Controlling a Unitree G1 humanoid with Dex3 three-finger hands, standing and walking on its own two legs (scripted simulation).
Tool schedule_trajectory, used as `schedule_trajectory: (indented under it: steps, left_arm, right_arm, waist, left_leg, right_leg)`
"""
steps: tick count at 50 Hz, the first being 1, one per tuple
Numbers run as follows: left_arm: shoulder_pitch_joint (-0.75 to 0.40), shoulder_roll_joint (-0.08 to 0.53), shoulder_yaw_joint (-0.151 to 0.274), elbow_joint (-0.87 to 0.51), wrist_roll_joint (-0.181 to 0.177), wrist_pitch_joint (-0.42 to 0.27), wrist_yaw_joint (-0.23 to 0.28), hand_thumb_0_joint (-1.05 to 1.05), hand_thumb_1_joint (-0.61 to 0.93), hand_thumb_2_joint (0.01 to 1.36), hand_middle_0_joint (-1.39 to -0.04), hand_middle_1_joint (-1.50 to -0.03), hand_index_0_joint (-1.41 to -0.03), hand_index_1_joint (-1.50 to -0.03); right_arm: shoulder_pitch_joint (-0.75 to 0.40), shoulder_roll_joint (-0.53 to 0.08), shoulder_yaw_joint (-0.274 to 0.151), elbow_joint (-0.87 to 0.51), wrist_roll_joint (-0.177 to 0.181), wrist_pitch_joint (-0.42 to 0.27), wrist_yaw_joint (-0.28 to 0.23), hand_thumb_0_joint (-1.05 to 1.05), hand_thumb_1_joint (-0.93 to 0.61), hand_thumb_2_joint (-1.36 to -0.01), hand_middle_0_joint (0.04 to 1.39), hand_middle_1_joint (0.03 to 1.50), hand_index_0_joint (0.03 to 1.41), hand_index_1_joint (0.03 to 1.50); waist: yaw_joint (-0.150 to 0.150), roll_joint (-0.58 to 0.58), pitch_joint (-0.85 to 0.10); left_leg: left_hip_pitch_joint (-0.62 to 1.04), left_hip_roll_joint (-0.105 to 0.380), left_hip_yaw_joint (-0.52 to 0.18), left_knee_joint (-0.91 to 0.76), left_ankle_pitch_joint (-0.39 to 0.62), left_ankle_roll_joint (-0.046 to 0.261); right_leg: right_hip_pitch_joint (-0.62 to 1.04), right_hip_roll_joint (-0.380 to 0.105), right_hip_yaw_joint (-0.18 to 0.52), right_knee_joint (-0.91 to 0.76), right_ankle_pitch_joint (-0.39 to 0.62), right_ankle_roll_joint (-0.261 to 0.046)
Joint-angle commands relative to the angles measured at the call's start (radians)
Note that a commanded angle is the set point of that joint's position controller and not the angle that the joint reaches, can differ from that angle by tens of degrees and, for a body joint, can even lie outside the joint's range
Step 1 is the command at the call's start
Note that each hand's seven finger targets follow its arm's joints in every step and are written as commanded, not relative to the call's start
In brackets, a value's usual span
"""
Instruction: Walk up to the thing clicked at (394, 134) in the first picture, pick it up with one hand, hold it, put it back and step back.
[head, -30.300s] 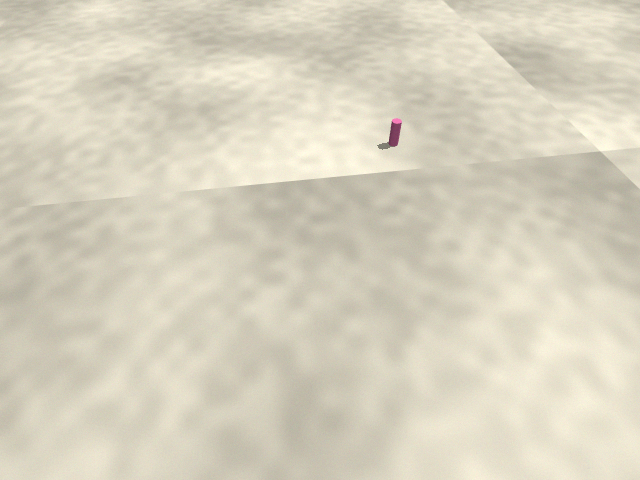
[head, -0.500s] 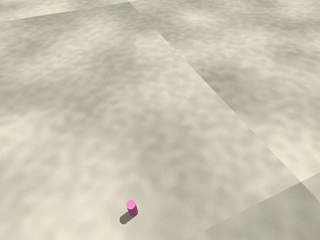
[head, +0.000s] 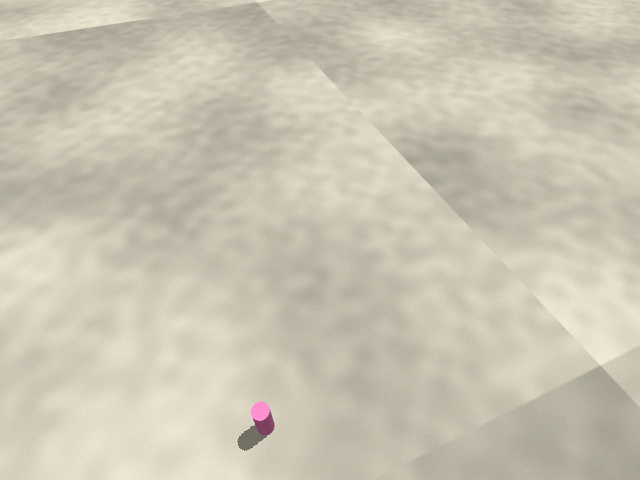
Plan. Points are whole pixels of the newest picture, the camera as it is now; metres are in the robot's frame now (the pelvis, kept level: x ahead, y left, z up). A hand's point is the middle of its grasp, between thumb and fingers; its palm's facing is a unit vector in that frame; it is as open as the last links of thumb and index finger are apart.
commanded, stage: stand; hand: left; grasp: from the side
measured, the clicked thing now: (263, 419) +0.41 +0.20 -0.71
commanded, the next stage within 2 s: step back in 0.06 s
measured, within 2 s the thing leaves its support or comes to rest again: neither
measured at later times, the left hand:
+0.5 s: hand out of the picture +0.05 +0.27 -0.17, palm faces +0.00 -0.91 -0.41, open 7.4 cm
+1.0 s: hand out of the picture -0.08 +0.28 -0.18, palm faces +0.05 -0.91 -0.41, open 7.4 cm
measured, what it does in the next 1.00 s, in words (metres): walks backwards: right foot, then left foot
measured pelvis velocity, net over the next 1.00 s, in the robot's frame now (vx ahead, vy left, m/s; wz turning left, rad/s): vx -0.18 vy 0.01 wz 0.06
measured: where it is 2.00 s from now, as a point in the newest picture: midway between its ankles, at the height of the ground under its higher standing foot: outside the picture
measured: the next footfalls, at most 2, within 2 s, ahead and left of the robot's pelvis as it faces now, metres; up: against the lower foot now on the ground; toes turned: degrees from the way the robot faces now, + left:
right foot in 0.56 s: -0.07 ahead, -0.12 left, +0.00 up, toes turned +0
left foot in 0.96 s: -0.14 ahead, +0.12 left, +0.00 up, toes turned +1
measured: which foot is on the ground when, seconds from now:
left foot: down 0.00-0.58, up 0.60-0.94, down 0.96-1.00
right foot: down 0.00-0.34, up 0.36-0.54, down 0.56-0.98, up 1.00-1.00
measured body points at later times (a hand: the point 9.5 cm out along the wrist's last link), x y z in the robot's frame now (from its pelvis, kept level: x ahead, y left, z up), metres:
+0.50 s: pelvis -0.07 -0.01 -0.03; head +0.00 -0.01 +0.41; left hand +0.05 +0.32 -0.14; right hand +0.04 -0.32 -0.15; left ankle +0.00 +0.13 -0.75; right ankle -0.10 -0.12 -0.71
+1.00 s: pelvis -0.18 +0.01 -0.03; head -0.10 +0.01 +0.41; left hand -0.08 +0.33 -0.15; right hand -0.05 -0.31 -0.15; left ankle -0.18 +0.12 -0.75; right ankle -0.12 -0.12 -0.75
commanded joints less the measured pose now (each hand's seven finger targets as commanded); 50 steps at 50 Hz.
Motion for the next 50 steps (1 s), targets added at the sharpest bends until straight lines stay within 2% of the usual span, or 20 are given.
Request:
schedule_trajectory:
  steps: [1,3,6,12,15,17,18,20,24,27,28,29,30,33,39,42,45,47,48,50]
  left_arm:
    - [-0.033,0.208,0.040,-0.062,-0.001,-0.016,0.012,0.000,0.900,0.900,-0.200,-0.300,-0.200,-0.300]
    - [-0.035,0.288,0.083,-0.092,-0.024,-0.007,0.015,0.000,0.900,0.900,-0.200,-0.300,-0.200,-0.300]
    - [-0.014,0.269,0.091,-0.141,-0.027,-0.001,0.021,0.000,0.900,0.900,-0.200,-0.300,-0.200,-0.300]
    - [-0.042,0.281,0.097,-0.230,-0.015,0.026,0.019,0.000,0.900,0.900,-0.200,-0.300,-0.200,-0.300]
    - [-0.061,0.282,0.102,-0.264,-0.010,0.038,0.016,0.000,0.900,0.900,-0.200,-0.300,-0.200,-0.300]
    - [-0.036,0.235,0.092,-0.265,-0.006,0.045,0.012,0.000,0.900,0.900,-0.200,-0.300,-0.200,-0.300]
    - [-0.008,0.234,0.100,-0.268,-0.004,0.054,0.014,0.000,0.900,0.900,-0.200,-0.300,-0.200,-0.300]
    - [0.020,0.233,0.103,-0.270,-0.012,0.062,0.016,0.000,0.900,0.900,-0.200,-0.300,-0.200,-0.300]
    - [0.100,0.212,0.107,-0.274,-0.011,0.041,0.013,0.000,0.900,0.900,-0.200,-0.300,-0.200,-0.300]
    - [0.157,0.207,0.118,-0.252,0.014,0.019,0.022,0.000,0.900,0.900,-0.200,-0.300,-0.200,-0.300]
    - [0.129,0.295,0.134,-0.272,0.033,0.007,0.028,0.000,0.900,0.900,-0.200,-0.300,-0.200,-0.300]
    - [0.073,0.405,0.159,-0.316,0.025,0.009,0.024,0.000,0.900,0.900,-0.200,-0.300,-0.200,-0.300]
    - [0.050,0.444,0.163,-0.354,0.035,0.003,0.028,0.000,0.900,0.900,-0.200,-0.300,-0.200,-0.300]
    - [-0.066,0.301,0.137,-0.377,0.020,-0.001,0.033,0.000,0.900,0.900,-0.200,-0.300,-0.200,-0.300]
    - [0.126,0.246,0.135,-0.390,0.012,0.009,0.055,0.000,0.900,0.900,-0.200,-0.300,-0.200,-0.300]
    - [0.139,0.265,0.139,-0.407,0.006,0.016,0.058,0.000,0.900,0.900,-0.200,-0.300,-0.200,-0.300]
    - [0.059,0.296,0.135,-0.442,0.000,0.024,0.048,0.000,0.900,0.900,-0.200,-0.300,-0.200,-0.300]
    - [0.032,0.296,0.125,-0.453,-0.006,0.033,0.041,0.000,0.900,0.900,-0.200,-0.300,-0.200,-0.300]
    - [0.042,0.267,0.116,-0.462,-0.008,0.037,0.039,0.000,0.900,0.900,-0.200,-0.300,-0.200,-0.300]
    - [-0.008,0.246,0.122,-0.458,-0.011,0.040,0.054,0.000,0.900,0.900,-0.200,-0.300,-0.200,-0.300]
  right_arm:
    - [-0.046,-0.212,-0.035,-0.058,0.001,-0.016,-0.012,0.000,-0.900,-0.900,0.200,0.300,0.200,0.300]
    - [-0.072,-0.274,-0.060,-0.080,0.009,0.003,-0.004,0.000,-0.900,-0.900,0.200,0.300,0.200,0.300]
    - [-0.027,-0.257,-0.068,-0.118,0.025,0.016,0.000,0.000,-0.900,-0.900,0.200,0.300,0.200,0.300]
    - [-0.027,-0.259,-0.087,-0.186,0.020,0.045,0.007,0.000,-0.900,-0.900,0.200,0.300,0.200,0.300]
    - [-0.003,-0.269,-0.096,-0.214,0.016,0.050,0.014,0.000,-0.900,-0.900,0.200,0.300,0.200,0.300]
    - [-0.025,-0.327,-0.115,-0.240,0.006,0.046,0.017,0.000,-0.900,-0.900,0.200,0.300,0.200,0.300]
    - [-0.034,-0.363,-0.125,-0.264,-0.008,0.041,0.015,0.000,-0.900,-0.900,0.200,0.300,0.200,0.300]
    - [-0.066,-0.345,-0.124,-0.296,-0.016,0.034,0.002,0.000,-0.900,-0.900,0.200,0.300,0.200,0.300]
    - [-0.070,-0.292,-0.107,-0.331,-0.022,0.039,-0.012,0.000,-0.900,-0.900,0.200,0.300,0.200,0.300]
    - [-0.049,-0.276,-0.095,-0.323,0.002,0.062,-0.012,0.000,-0.900,-0.900,0.200,0.300,0.200,0.300]
    - [-0.014,-0.226,-0.080,-0.326,0.014,0.066,-0.010,0.000,-0.900,-0.900,0.200,0.300,0.200,0.300]
    - [-0.045,-0.204,-0.077,-0.346,0.013,0.069,-0.018,0.000,-0.900,-0.900,0.200,0.300,0.200,0.300]
    - [-0.077,-0.241,-0.095,-0.341,0.004,0.074,-0.031,0.000,-0.900,-0.900,0.200,0.300,0.200,0.300]
    - [0.033,-0.260,-0.096,-0.286,0.033,0.063,-0.027,0.000,-0.900,-0.900,0.200,0.300,0.200,0.300]
    - [-0.020,-0.227,-0.073,-0.336,0.011,0.047,-0.038,0.000,-0.900,-0.900,0.200,0.300,0.200,0.300]
    - [-0.014,-0.231,-0.080,-0.345,0.003,0.044,-0.033,0.000,-0.900,-0.900,0.200,0.300,0.200,0.300]
    - [0.083,-0.226,-0.090,-0.315,0.001,0.043,-0.019,0.000,-0.900,-0.900,0.200,0.300,0.200,0.300]
    - [0.121,-0.230,-0.103,-0.295,-0.008,0.040,-0.010,0.000,-0.900,-0.900,0.200,0.300,0.200,0.300]
    - [0.109,-0.266,-0.115,-0.313,-0.024,0.038,-0.009,0.000,-0.900,-0.900,0.200,0.300,0.200,0.300]
    - [0.073,-0.403,-0.140,-0.344,-0.016,0.037,0.003,0.000,-0.900,-0.900,0.200,0.300,0.200,0.300]
  waist:
    - [-0.003,-0.003,-0.082]
    - [-0.008,-0.012,0.014]
    - [-0.020,-0.007,-0.128]
    - [-0.021,-0.024,-0.158]
    - [-0.034,-0.021,-0.130]
    - [-0.037,0.165,-0.107]
    - [-0.038,0.226,-0.118]
    - [-0.009,0.150,-0.133]
    - [0.026,0.172,-0.153]
    - [0.035,0.106,-0.143]
    - [0.001,-0.097,-0.094]
    - [0.019,-0.240,-0.047]
    - [0.049,-0.253,-0.038]
    - [-0.054,-0.093,-0.056]
    - [0.065,-0.137,-0.111]
    - [0.069,-0.181,-0.124]
    - [0.008,-0.196,-0.159]
    - [-0.032,-0.135,-0.167]
    - [-0.030,-0.051,-0.160]
    - [-0.077,0.257,-0.151]
  left_leg:
    - [-0.007,0.112,-0.097,-0.055,0.107,0.027]
    - [-0.083,0.089,-0.104,0.053,0.253,0.053]
    - [-0.065,0.094,-0.086,0.140,0.363,0.077]
    - [-0.106,0.060,-0.091,0.284,0.189,0.107]
    - [-0.163,0.088,-0.156,0.262,0.108,0.154]
    - [-0.250,0.236,-0.325,0.066,0.134,0.242]
    - [-0.258,0.321,-0.429,0.011,0.175,0.308]
    - [-0.225,0.329,-0.375,0.062,0.203,0.328]
    - [-0.107,0.246,-0.250,0.214,0.321,0.256]
    - [-0.183,0.154,-0.175,0.361,0.225,0.160]
    - [-0.390,0.040,-0.126,0.508,-0.045,0.082]
    - [-0.476,-0.122,-0.101,0.664,-0.421,0.029]
    - [-0.397,-0.104,-0.213,0.862,-0.476,0.029]
    - [-0.437,-0.158,-0.224,0.943,-0.296,0.013]
    - [-0.519,-0.113,-0.159,0.741,-0.347,-0.012]
    - [-0.434,-0.070,-0.111,0.582,-0.355,-0.001]
    - [-0.236,-0.049,-0.037,0.375,-0.265,0.021]
    - [-0.098,-0.047,-0.010,0.166,-0.026,0.041]
    - [-0.055,0.051,-0.148,0.144,0.112,0.081]
    - [-0.102,0.365,-0.509,0.051,0.378,0.311]
  right_leg:
    - [0.020,-0.105,0.095,-0.048,0.097,-0.031]
    - [-0.058,-0.093,0.107,0.042,0.267,-0.043]
    - [0.005,-0.096,0.088,0.131,0.353,-0.075]
    - [-0.128,-0.140,0.150,0.207,0.217,-0.152]
    - [-0.196,-0.100,0.134,0.295,0.062,-0.148]
    - [-0.195,0.064,0.017,0.545,-0.183,-0.080]
    - [-0.234,0.115,0.068,0.742,-0.420,-0.065]
    - [-0.290,0.091,0.173,0.884,-0.425,-0.072]
    - [-0.275,0.038,0.113,0.573,-0.377,-0.042]
    - [-0.046,0.053,0.062,0.064,-0.048,-0.021]
    - [0.011,-0.100,0.333,0.034,0.076,-0.049]
    - [-0.118,-0.312,0.548,0.010,0.206,-0.212]
    - [-0.269,-0.404,0.671,-0.005,0.232,-0.336]
    - [-0.124,-0.180,0.288,0.144,0.413,-0.198]
    - [0.185,-0.222,0.281,0.239,0.617,-0.244]
    - [0.155,-0.243,0.289,0.249,0.636,-0.260]
    - [0.017,-0.218,0.262,0.273,0.499,-0.224]
    - [-0.078,-0.172,0.218,0.324,0.361,-0.163]
    - [-0.177,-0.111,0.196,0.389,0.201,-0.111]
    - [-0.336,0.150,0.149,0.766,-0.536,-0.039]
